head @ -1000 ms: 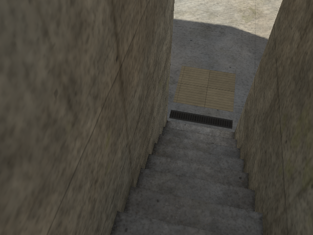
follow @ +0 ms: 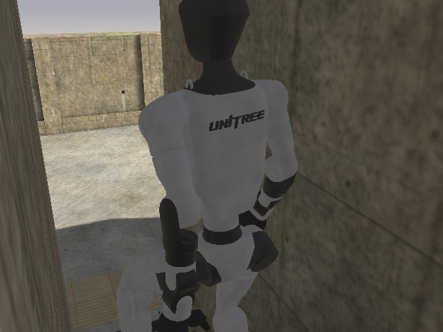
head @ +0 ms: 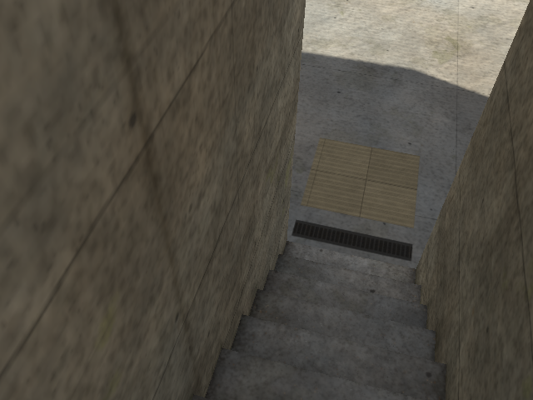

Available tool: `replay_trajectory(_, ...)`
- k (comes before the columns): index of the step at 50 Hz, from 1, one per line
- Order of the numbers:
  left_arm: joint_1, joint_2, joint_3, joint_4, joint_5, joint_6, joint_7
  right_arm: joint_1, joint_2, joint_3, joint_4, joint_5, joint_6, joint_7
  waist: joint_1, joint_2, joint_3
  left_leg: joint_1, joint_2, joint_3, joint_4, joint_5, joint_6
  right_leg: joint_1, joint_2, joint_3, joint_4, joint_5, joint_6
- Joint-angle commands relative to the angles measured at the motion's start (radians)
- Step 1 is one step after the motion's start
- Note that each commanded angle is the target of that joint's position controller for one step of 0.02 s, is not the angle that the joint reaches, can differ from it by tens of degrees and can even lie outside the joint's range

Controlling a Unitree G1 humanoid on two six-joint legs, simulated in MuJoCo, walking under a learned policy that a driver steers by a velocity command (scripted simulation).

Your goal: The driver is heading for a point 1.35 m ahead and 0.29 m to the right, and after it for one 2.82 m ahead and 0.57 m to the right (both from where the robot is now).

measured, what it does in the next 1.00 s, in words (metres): goes down: left foot 0.19 m lower, then right foot 0.19 m lower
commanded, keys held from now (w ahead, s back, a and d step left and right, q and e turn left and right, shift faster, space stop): w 0.76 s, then no key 0.24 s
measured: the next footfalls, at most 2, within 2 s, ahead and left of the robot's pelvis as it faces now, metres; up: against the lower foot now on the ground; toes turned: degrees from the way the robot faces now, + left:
left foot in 0.16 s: +0.23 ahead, +0.10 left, -0.19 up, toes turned +7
right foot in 0.64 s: +0.44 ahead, -0.13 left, -0.38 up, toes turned -1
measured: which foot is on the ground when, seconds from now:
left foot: up 0.00-0.14, down 0.16-0.66, up 0.68-1.00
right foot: down 0.00-0.16, up 0.18-0.62, down 0.64-1.00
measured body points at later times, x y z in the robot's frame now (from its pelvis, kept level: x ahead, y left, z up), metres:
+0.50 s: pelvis +0.25 +0.00 -0.18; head +0.27 +0.01 +0.27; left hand +0.43 +0.21 -0.31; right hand +0.15 -0.23 -0.32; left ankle +0.19 +0.09 -0.85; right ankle +0.41 -0.15 -0.87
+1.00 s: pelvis +0.44 -0.10 -0.36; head +0.46 -0.10 +0.09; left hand +0.38 +0.17 -0.50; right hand +0.51 -0.32 -0.50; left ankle +0.59 +0.06 -0.94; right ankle +0.40 -0.13 -1.04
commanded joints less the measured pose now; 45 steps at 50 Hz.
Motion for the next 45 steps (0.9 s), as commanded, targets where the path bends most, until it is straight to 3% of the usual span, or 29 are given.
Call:
replay_trajectory(1, 0.049, 0.174, 0.015, -0.031, 0.005, 0.008, 0.012, -0.083, -0.028, 0.016, -0.081, 0.015, 0.005, -0.011, 0.003, -0.057, 0.107, 0.307, -0.054, 0.095, -0.338, 0.101, -0.015, -0.261, -0.187, 0.296, -0.221, 0.267, -0.158)
replay_trajectory(5, -0.093, 0.255, 0.058, -0.078, 0.009, 0.021, -0.044, 0.14, -0.094, 0.005, -0.067, -0.018, 0.007, -0.016, -0.097, 0.006, 0.131, 0.553, -0.082, 0.137, -0.37, -0.175, -0.041, -0.177, -0.229, 0.32, 0.119, 0.796, -0.137)
replay_trajectory(7, 0.012, 0.297, 0.091, -0.037, -0.02, 0.039, -0.078, 0.344, -0.151, -0.04, 0.025, 0.017, -0.022, -0.049, -0.139, 0.109, 0.131, 0.851, -0.146, 0.256, -0.83, -0.074, -0.033, -0.065, -0.114, 0.241, 0.436, 0.849, -0.073)
replay_trajectory(8, 0.042, 0.269, 0.089, -0.02, 0.021, 0.051, -0.118, 0.559, -0.211, -0.087, 0.085, 0.044, -0.024, -0.068, -0.207, 0.119, 0.036, 1.125, -0.045, 0.151, -0.823, 0.091, 0.074, -0.177, -0.094, 0.254, 0.743, 0.814, -0.005)
replay_trajectory(9, 0.166, 0.109, 0.085, 0.015, 0.039, 0.061, -0.155, 0.607, -0.266, -0.104, 0.099, 0.008, -0.005, -0.044, -0.118, 0.21, -0.166, 1.519, 0.165, -0.056, -0.324, 0.707, 0.315, -0.589, -0.004, 0.155, 1.249, -0.043, 0.052)
replay_trajectory(10, 0.064, 0.15, 0.092, -0.067, -0.017, 0.064, -0.157, 0.671, -0.259, -0.109, 0.122, -0.001, 0.005, -0.009, -0.189, 0.114, -0.227, 1.525, 0.262, -0.258, -0.391, 0.603, 0.397, -0.8, 0.002, 0.229, 1.267, -0.022, 0.071)
replay_trajectory(11, -0.108, 0.164, 0.087, -0.146, -0.062, 0.065, -0.129, 0.587, -0.195, -0.083, 0.125, 0.002, -0.009, -0.002, -0.163, 0.014, -0.088, 1.341, 0.299, -0.276, -0.521, 0.475, 0.369, -0.913, -0.037, 0.194, 1.109, 0.109, 0.093)
replay_trajectory(12, -0.176, 0.127, 0.07, -0.202, -0.054, 0.069, -0.092, 0.455, -0.156, -0.076, 0.126, 0.025, -0.021, 0.004, -0.109, -0.034, -0.042, 1.179, 0.334, -0.328, -0.607, 0.015, 0.362, -0.992, -0.115, 0.211, 1.027, 0.237, 0.093)
replay_trajectory(13, -0.19, 0.109, 0.057, -0.2, -0.024, 0.07, -0.07, 0.258, -0.011, -0.03, 0.084, 0.031, -0.051, -0.016, -0.031, -0.161, 0.001, 0.879, 0.264, -0.221, -0.64, -0.234, 0.299, -0.863, -0.212, 0.27, 0.684, 0.496, 0.072)
replay_trajectory(14, -0.131, 0.099, 0.045, -0.162, 0.01, 0.077, -0.06, 0.147, 0.091, 0.007, 0.076, 0.015, -0.062, -0.034, 0.023, -0.113, 0.072, 0.543, 0.212, -0.16, -0.68, -0.305, 0.257, -0.687, -0.294, 0.296, 0.448, 0.673, 0.042)
replay_trajectory(15, -0.071, 0.123, 0.06, -0.088, 0.03, 0.084, -0.069, 0.118, 0.088, 0.016, 0.055, 0.037, -0.068, -0.053, 0.029, -0.085, 0.111, 0.279, 0.133, -0.049, -0.652, -0.316, 0.252, -0.436, -0.28, 0.251, 0.176, 0.867, 0.053)
replay_trajectory(16, -0.085, 0.122, 0.067, -0.065, 0.027, 0.09, -0.083, 0.214, -0.029, -0.008, 0.081, 0.05, -0.066, -0.05, 0.002, -0.036, 0.076, 0.227, 0.083, -0.03, -0.633, -0.384, 0.265, -0.331, -0.224, 0.172, 0.178, 0.892, 0.079)
replay_trajectory(17, -0.273, 0.058, 0.04, -0.191, 0.019, 0.137, -0.032, 0.269, -0.127, -0.031, 0.135, 0.235, -0.072, -0.169, -0.007, -0.06, -0.034, 0.282, 0.135, 0.002, -0.641, -0.239, 0.188, -0.034, -0.124, 0.101, 0.209, 0.78, 0.118)
replay_trajectory(18, -0.27, 0.076, 0.046, -0.162, 0.007, 0.177, -0.002, 0.308, -0.153, -0.033, 0.12, 0.22, -0.085, -0.205, -0.046, -0.09, 0.008, 0.38, 0.197, -0.082, -0.605, 0.016, 0.154, -0.128, -0.119, 0.137, 0.159, 0.728, 0.111)
replay_trajectory(20, -0.408, 0.124, 0.056, -0.245, -0.003, 0.158, 0.006, 0.423, -0.136, -0.058, 0.209, 0.222, -0.093, -0.235, -0.109, -0.006, 0.046, 0.715, 0.145, -0.125, -0.418, -0.354, 0.106, -0.509, -0.146, 0.298, -0.14, 1.076, 0.079)
replay_trajectory(23, -0.518, 0.108, 0.05, -0.293, 0.023, 0.168, -0.009, 0.396, -0.054, -0.042, 0.229, 0.201, -0.058, -0.256, -0.138, 0.01, 0.054, 0.605, 0.08, -0.069, -0.306, -0.637, 0.098, -0.354, -0.102, 0.254, -0.263, 1.251, 0.105)
replay_trajectory(26, -0.65, 0.086, 0.034, -0.331, -0.015, 0.168, -0.036, 0.403, -0.078, -0.055, 0.226, 0.176, -0.053, -0.261, -0.198, 0.0, 0.182, 0.517, 0.081, -0.095, -0.26, -0.747, 0.102, -0.298, -0.114, 0.234, -0.405, 1.211, 0.111)
replay_trajectory(29, -0.535, 0.103, 0.039, -0.296, -0.048, 0.152, -0.023, 0.366, -0.1, -0.063, 0.229, 0.145, -0.044, -0.23, -0.186, 0.103, 0.174, 0.356, 0.072, -0.049, -0.144, -0.612, 0.089, 0.032, -0.111, 0.121, -0.42, 1.136, 0.085)
replay_trajectory(31, -0.294, 0.13, 0.057, -0.199, -0.073, 0.126, -0.028, 0.378, -0.115, -0.07, 0.268, 0.101, -0.016, -0.238, -0.104, 0.041, 0.181, 0.447, 0.014, -0.005, 0.159, -0.537, 0.114, 0.13, -0.135, 0.145, -0.74, 1.023, 0.021)
replay_trajectory(32, -0.156, 0.187, 0.089, -0.119, -0.077, 0.126, -0.031, 0.408, -0.14, -0.091, 0.272, 0.085, 0.014, -0.237, -0.09, -0.037, 0.092, 0.466, -0.025, 0.014, 0.325, -0.548, 0.132, 0.314, -0.136, 0.132, -0.816, 1.028, 0.024)
replay_trajectory(34, 0.037, 0.306, 0.132, -0.075, -0.057, 0.116, -0.03, 0.469, -0.082, -0.088, 0.229, 0.142, 0.003, -0.206, -0.06, -0.254, -0.219, -0.148, -0.143, 0.116, 1.084, -1.374, 0.056, 0.966, -0.364, 0.286, -0.222, 1.739, -0.137)
replay_trajectory(35, 0.049, 0.272, 0.124, -0.108, -0.074, 0.112, -0.019, 0.461, -0.095, -0.083, 0.23, 0.155, -0.006, -0.208, -0.014, -0.18, -0.274, -0.272, -0.112, 0.072, 1.153, -1.315, 0.061, 0.979, -0.439, 0.335, -0.274, 1.583, -0.148)
replay_trajectory(37, -0.04, 0.25, 0.122, -0.141, -0.063, 0.126, 0.016, 0.302, -0.095, -0.077, 0.185, 0.124, 0.014, -0.212, -0.023, -0.198, -0.139, -0.228, -0.065, 0.026, 0.966, -1.035, 0.03, 0.561, -0.452, 0.503, -0.546, 0.603, -0.245)
replay_trajectory(38, -0.07, 0.181, 0.106, -0.162, -0.039, 0.143, 0.027, 0.207, -0.108, -0.089, 0.182, 0.111, 0.04, -0.216, -0.036, -0.092, -0.009, -0.187, -0.066, 0.046, 0.908, -0.988, 0.006, 0.35, -0.429, 0.54, -0.628, 0.336, -0.254)
replay_trajectory(39, 0.002, 0.342, 0.142, -0.08, 0.037, 0.094, -0.105, 0.377, -0.007, -0.032, 0.145, 0.024, 0.002, -0.078, -0.122, -0.193, 0.158, -0.324, -0.064, -0.107, 1.2, -0.705, 0.032, 0.08, -0.403, 0.624, -0.587, 0.187, -0.135)
replay_trajectory(40, -0.065, 0.219, 0.122, -0.086, -0.002, 0.068, -0.12, 0.409, -0.008, -0.049, 0.179, 0.02, -0.035, -0.039, -0.137, -0.098, 0.157, -0.377, -0.058, -0.195, 0.969, -0.414, 0.055, 0.08, -0.334, 0.537, -0.509, 0.33, -0.03)
replay_trajectory(42, -0.073, 0.169, 0.105, -0.064, -0.005, 0.028, -0.101, 0.356, -0.019, -0.049, 0.145, 0.033, -0.074, -0.001, -0.156, -0.073, 0.108, -0.435, -0.037, -0.133, 0.885, -0.349, 0.059, 0.046, -0.267, 0.409, -0.424, 0.485, 0.081)
replay_trajectory(43, -0.154, 0.151, 0.099, -0.112, -0.039, -0.003, -0.084, 0.272, -0.028, -0.05, 0.129, 0.043, -0.08, 0.001, -0.154, -0.008, 0.094, -0.256, -0.035, -0.077, 0.594, -0.203, 0.043, -0.17, -0.215, 0.291, -0.459, 0.488, 0.068)
replay_trajectory(45, -0.222, 0.197, 0.083, -0.141, -0.042, -0.027, -0.056, 0.182, -0.038, -0.057, 0.089, 0.035, -0.045, -0.009, -0.189, -0.09, 0.061, 0.083, -0.042, -0.001, 0.434, -0.118, 0.001, -0.455, -0.146, 0.264, -0.487, 0.57, 0.022)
